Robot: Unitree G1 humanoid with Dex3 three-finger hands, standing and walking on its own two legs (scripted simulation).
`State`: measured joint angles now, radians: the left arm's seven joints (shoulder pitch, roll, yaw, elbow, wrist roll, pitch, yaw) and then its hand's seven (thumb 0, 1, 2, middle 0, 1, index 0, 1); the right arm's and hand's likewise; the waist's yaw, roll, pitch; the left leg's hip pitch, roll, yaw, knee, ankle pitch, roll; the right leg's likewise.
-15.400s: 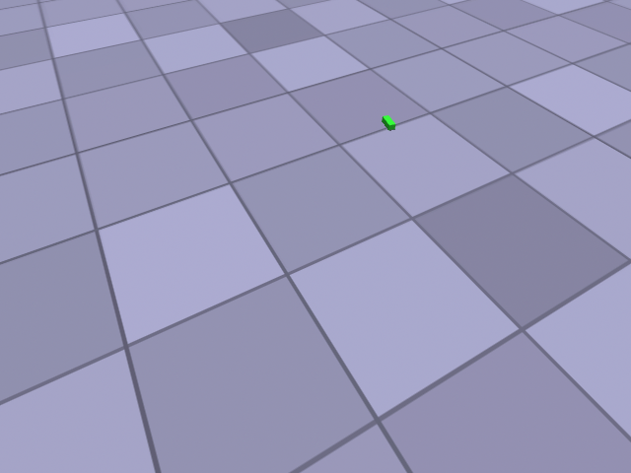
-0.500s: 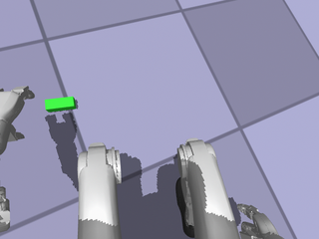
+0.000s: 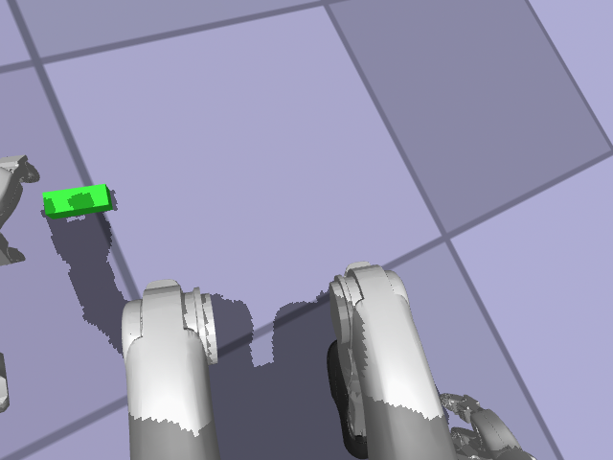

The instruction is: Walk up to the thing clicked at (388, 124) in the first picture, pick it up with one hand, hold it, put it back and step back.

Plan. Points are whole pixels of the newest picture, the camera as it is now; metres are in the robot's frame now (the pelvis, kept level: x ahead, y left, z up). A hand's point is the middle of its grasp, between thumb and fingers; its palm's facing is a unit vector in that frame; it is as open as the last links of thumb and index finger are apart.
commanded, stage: rise first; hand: left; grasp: from above
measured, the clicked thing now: (79, 201) +0.48 +0.33 -0.31
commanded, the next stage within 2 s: approach in 1.70 s
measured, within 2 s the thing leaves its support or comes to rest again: neither
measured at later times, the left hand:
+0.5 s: hand (13, 216) +0.41 +0.36 -0.19, palm faces -0.41 -0.15 -0.90, open 12.1 cm
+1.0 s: hand (13, 208) +0.43 +0.37 -0.19, palm faces -0.41 -0.15 -0.90, open 12.3 cm
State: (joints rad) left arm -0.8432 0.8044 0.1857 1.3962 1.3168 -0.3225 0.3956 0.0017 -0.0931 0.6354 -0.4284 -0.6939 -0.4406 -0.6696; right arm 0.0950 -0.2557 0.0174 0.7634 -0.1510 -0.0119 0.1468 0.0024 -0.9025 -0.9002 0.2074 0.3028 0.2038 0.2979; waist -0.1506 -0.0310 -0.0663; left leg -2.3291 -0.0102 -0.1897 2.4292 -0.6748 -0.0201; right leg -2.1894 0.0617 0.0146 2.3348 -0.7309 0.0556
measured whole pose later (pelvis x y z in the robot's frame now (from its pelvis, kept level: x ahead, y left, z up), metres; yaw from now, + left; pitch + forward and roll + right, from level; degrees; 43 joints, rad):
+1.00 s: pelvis +0.00 +0.00 -0.02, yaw -2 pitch +31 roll -12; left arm -0.93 0.91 0.21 1.51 1.33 -0.32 0.43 0.00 -0.22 0.75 -0.36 -0.77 -0.36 -0.76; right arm 0.08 -0.27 0.08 0.76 -0.19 -0.01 0.16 0.00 -0.90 -0.90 0.21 0.30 0.20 0.30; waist -0.20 -0.05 -0.01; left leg -2.37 -0.01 -0.23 2.50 -0.69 -0.03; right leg -2.22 0.07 -0.01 2.38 -0.73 0.07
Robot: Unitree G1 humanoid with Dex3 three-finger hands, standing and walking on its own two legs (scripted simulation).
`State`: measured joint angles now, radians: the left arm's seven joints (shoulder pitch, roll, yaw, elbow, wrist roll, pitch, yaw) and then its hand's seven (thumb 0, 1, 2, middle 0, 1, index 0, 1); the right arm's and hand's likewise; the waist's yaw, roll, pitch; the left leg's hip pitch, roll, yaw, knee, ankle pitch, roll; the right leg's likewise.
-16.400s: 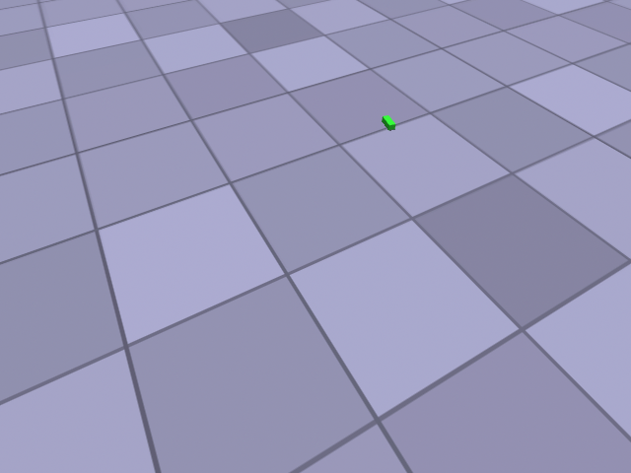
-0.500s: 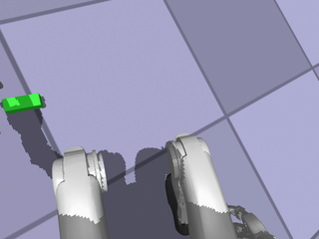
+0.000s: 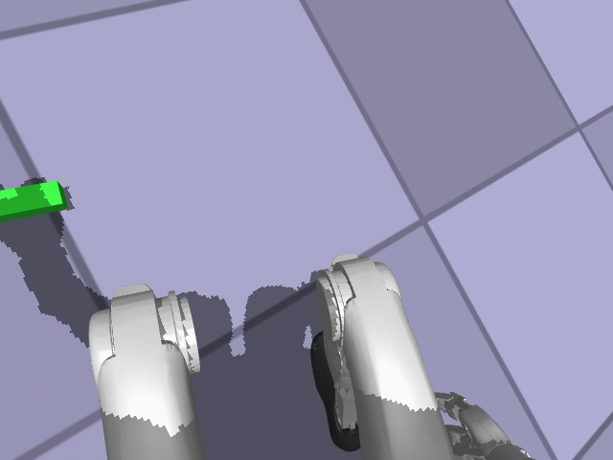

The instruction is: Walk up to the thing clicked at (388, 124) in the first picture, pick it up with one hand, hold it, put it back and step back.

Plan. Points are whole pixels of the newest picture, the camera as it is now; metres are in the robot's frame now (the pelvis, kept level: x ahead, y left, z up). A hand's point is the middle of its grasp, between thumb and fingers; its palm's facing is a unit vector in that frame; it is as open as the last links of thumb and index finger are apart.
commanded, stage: rise first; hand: left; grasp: from above
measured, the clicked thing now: (27, 201) +0.46 +0.35 -0.30
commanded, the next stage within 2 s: approach in 0.70 s
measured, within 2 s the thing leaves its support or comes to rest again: neither
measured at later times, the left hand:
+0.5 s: hand out of the picture +0.42 +0.39 -0.17, palm faces -0.43 -0.15 -0.89, open 12.5 cm
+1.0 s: hand out of the picture +0.42 +0.38 -0.16, palm faces -0.45 -0.11 -0.89, open 12.8 cm
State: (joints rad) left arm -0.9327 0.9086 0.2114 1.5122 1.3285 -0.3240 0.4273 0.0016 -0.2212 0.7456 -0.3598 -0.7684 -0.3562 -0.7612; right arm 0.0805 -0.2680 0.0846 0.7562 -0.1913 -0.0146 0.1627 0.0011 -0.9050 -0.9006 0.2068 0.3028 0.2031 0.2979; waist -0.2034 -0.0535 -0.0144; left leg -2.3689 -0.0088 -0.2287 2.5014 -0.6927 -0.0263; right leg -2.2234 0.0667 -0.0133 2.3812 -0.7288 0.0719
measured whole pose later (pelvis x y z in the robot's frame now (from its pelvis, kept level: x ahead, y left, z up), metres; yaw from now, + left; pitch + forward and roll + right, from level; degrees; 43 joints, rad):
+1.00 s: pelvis +0.00 +0.00 +0.00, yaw +0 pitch +31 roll -12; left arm -0.99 0.92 0.11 1.50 1.30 -0.32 0.36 0.00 -0.30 0.80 -0.28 -0.88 -0.29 -0.87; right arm 0.11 -0.28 0.11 0.73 -0.18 -0.03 0.17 0.00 -0.91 -0.90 0.21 0.30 0.20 0.30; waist -0.22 -0.05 -0.01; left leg -2.37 0.00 -0.23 2.49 -0.68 -0.02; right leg -2.22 0.05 -0.02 2.36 -0.71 0.08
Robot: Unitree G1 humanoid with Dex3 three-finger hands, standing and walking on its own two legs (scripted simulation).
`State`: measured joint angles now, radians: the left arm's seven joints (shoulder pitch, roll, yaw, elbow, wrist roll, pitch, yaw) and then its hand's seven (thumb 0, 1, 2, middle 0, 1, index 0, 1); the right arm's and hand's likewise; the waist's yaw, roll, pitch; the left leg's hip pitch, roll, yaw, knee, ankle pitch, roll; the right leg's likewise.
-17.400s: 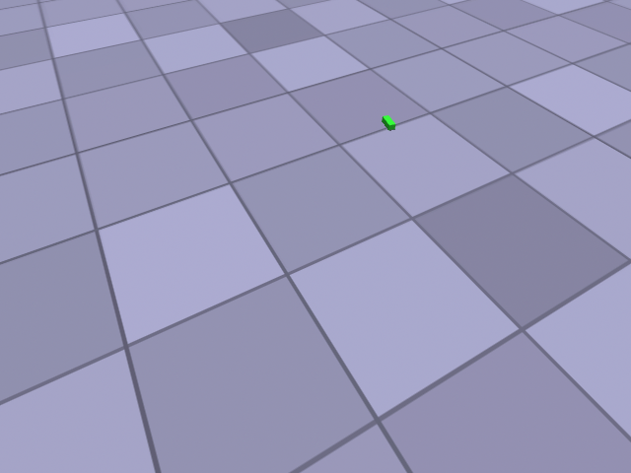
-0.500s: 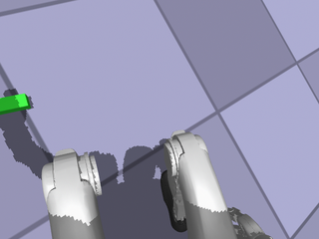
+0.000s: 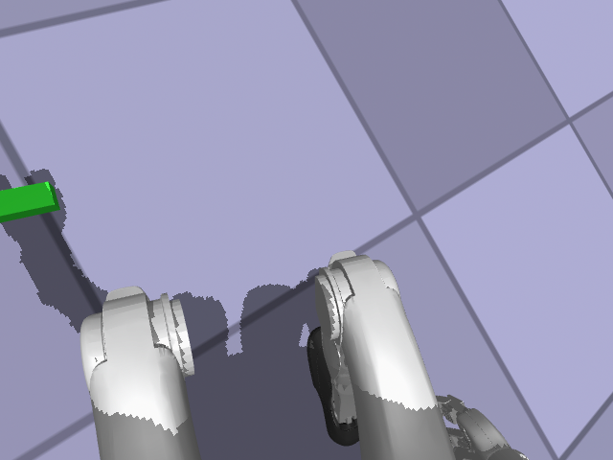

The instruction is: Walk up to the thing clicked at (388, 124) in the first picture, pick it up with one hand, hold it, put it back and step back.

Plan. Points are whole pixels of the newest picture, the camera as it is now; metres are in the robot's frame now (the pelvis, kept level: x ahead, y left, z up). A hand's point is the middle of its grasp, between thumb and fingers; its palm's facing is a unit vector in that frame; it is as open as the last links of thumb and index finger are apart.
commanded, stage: approach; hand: left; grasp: from above
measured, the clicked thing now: (19, 203) +0.46 +0.35 -0.30
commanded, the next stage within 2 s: rest palm in 0.48 s
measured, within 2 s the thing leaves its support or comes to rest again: neither
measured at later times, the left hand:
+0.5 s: hand out of the picture +0.45 +0.34 -0.18, palm faces -0.47 -0.15 -0.87, open 12.8 cm
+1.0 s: hand (12, 206) +0.44 +0.33 -0.23, palm faces -0.44 -0.19 -0.88, open 13.4 cm
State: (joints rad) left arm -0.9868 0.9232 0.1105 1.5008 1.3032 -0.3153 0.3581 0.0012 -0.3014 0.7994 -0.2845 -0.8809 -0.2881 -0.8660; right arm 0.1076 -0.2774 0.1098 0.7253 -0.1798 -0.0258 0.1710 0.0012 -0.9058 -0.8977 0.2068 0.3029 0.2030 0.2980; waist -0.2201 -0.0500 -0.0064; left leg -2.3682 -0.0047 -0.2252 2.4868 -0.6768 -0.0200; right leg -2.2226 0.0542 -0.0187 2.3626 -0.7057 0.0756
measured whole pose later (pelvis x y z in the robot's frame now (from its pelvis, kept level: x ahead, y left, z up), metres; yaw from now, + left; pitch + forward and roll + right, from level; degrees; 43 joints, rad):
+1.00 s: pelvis +0.00 +0.00 +0.00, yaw -2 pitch +30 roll -14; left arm -1.03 0.96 0.16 1.67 1.37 -0.32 0.53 0.00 -0.38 0.87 -0.22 -0.88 -0.21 -0.87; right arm 0.07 -0.30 0.20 0.67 -0.23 -0.06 0.18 0.00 -0.89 -0.90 0.21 0.30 0.20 0.30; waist -0.31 -0.11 0.07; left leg -2.36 0.00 -0.26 2.52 -0.70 -0.02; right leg -2.21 0.05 -0.06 2.37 -0.70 0.06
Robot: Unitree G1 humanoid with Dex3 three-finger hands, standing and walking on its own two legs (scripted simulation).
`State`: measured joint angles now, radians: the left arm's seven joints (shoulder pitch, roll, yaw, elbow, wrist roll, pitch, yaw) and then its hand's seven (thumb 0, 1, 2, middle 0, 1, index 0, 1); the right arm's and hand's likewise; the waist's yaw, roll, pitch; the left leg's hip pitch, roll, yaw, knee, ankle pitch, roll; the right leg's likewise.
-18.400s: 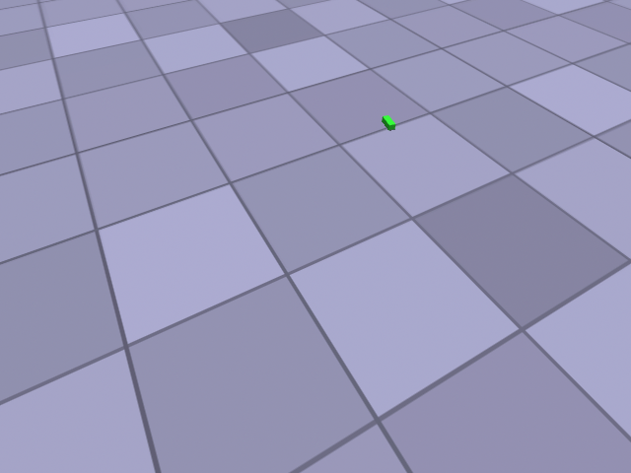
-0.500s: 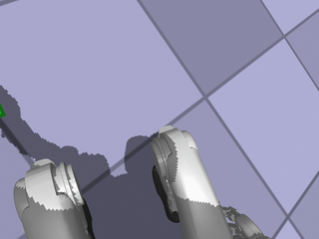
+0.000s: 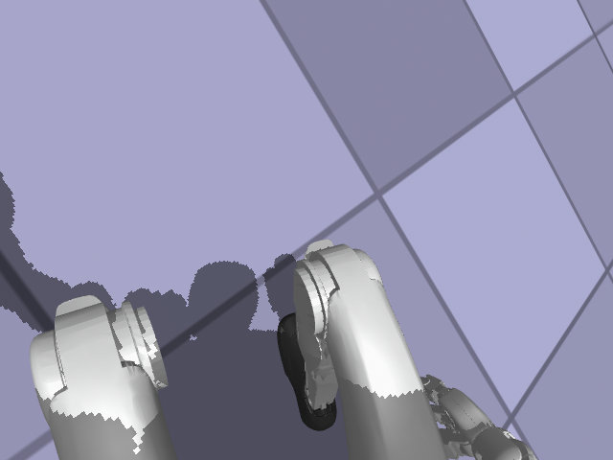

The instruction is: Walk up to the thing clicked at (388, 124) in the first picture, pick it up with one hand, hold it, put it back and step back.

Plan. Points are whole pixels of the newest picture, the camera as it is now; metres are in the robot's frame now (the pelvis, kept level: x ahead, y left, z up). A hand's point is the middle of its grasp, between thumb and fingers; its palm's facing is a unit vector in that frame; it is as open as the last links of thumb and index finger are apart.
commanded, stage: rest palm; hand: left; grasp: from above
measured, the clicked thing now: out of the picture +0.45 +0.36 -0.29
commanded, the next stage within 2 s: close in 1.04 s
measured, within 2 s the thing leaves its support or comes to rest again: neither
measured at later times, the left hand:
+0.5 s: hand out of the picture +0.44 +0.35 -0.26, palm faces -0.44 -0.21 -0.87, open 13.8 cm
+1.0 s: hand out of the picture +0.44 +0.35 -0.27, palm faces -0.42 -0.19 -0.89, open 13.8 cm
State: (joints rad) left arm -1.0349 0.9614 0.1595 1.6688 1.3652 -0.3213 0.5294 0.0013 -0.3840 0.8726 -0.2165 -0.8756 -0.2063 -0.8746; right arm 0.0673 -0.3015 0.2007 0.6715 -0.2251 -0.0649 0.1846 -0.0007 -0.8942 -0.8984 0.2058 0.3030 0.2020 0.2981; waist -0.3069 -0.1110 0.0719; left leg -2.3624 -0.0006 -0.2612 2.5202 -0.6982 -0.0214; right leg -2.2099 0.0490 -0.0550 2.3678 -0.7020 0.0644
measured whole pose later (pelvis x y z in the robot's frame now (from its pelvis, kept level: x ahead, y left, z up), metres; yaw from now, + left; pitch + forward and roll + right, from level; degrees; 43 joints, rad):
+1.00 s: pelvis +0.00 +0.01 -0.02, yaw -4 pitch +26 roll -16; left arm -1.04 1.08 0.16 1.79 1.33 -0.27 0.64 0.00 -0.44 0.91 -0.16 -0.94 -0.15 -0.94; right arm 0.03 -0.33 0.31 0.68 -0.31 -0.20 0.26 0.00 -0.90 -0.90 0.20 0.30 0.20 0.30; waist -0.35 -0.16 0.16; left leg -2.37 0.02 -0.32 2.62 -0.74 -0.02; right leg -2.21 0.07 -0.09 2.41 -0.69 0.09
